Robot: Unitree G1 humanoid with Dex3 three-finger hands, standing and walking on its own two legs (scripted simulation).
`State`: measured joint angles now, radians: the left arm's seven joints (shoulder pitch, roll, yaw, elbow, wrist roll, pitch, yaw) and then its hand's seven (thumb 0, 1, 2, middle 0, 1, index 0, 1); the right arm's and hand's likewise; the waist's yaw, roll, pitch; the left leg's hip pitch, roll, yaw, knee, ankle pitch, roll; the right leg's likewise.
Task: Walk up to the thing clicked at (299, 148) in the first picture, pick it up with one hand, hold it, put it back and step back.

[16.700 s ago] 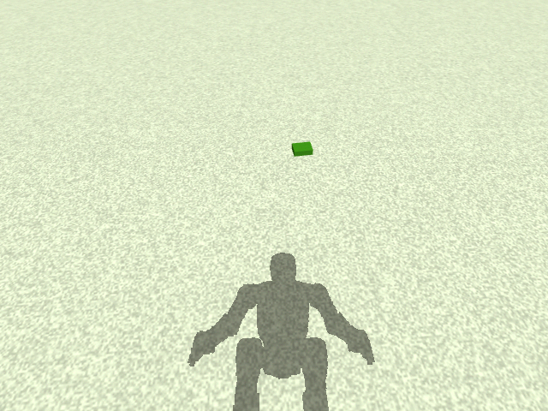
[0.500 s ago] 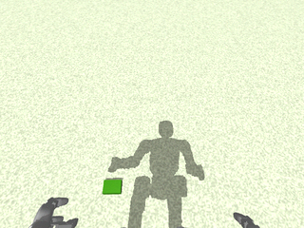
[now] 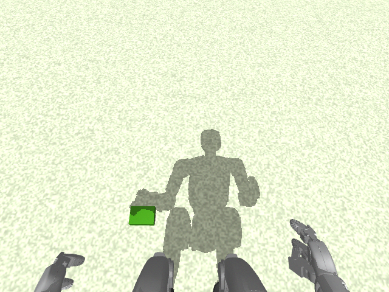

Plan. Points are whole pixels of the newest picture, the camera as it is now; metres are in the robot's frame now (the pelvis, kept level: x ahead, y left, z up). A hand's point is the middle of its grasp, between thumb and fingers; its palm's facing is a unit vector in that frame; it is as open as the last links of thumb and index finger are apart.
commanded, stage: rise first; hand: left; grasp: from above
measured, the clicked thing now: (142, 215) +0.41 +0.22 -0.65
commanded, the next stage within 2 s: none
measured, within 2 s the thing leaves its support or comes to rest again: neither
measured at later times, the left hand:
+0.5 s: hand (103, 247) +0.25 +0.28 -0.34, palm faces -0.45 -0.40 -0.80, open 13.6 cm
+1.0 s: hand (114, 228) +0.32 +0.28 -0.45, palm faces -0.48 -0.10 -0.87, open 13.4 cm
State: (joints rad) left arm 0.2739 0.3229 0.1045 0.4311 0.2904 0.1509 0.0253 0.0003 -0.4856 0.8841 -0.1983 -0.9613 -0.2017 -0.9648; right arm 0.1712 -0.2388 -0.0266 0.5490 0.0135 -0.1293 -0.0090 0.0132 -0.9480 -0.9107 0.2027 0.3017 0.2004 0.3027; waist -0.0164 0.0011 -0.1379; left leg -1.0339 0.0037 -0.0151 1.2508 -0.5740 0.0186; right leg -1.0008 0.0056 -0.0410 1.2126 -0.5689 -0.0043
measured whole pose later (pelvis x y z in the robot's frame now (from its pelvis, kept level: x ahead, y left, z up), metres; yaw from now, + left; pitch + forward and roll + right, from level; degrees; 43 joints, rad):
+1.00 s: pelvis -0.09 +0.00 -0.29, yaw -5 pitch +34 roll -7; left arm -0.70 0.67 0.10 1.24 1.18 -0.32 0.33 0.00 -0.39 0.92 -0.20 -0.84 -0.20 -0.85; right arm 0.15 -0.27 -0.02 0.77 -0.08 -0.06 0.10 0.01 -0.90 -0.90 0.20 0.30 0.20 0.30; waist -0.13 -0.01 -0.12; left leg -2.20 0.01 -0.06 2.26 -0.67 0.04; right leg -2.12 -0.01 -0.10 2.19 -0.67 -0.01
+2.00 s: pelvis -0.08 +0.00 -0.34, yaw -7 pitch +34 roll -8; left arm -0.84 0.75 0.14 1.40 1.29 -0.29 0.46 0.00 -0.38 0.88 -0.21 -0.85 -0.22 -0.85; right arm 0.11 -0.27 0.04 0.76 -0.15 -0.06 0.14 0.00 -0.91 -0.90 0.20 0.30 0.20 0.30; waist -0.20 -0.03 -0.04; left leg -2.31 0.02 -0.09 2.42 -0.71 0.03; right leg -2.25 0.01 -0.13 2.34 -0.69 -0.02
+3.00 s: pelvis -0.08 +0.00 -0.35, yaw -8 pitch +32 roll -9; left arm -0.86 0.81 0.15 1.44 1.29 -0.31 0.44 0.00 -0.48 0.97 -0.15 -0.92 -0.14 -0.94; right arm 0.13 -0.28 0.08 0.75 -0.16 -0.08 0.16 0.00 -0.91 -0.90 0.20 0.30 0.20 0.30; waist -0.23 -0.04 -0.02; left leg -2.34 0.02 -0.12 2.46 -0.69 0.03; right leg -2.26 0.01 -0.15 2.36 -0.67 -0.01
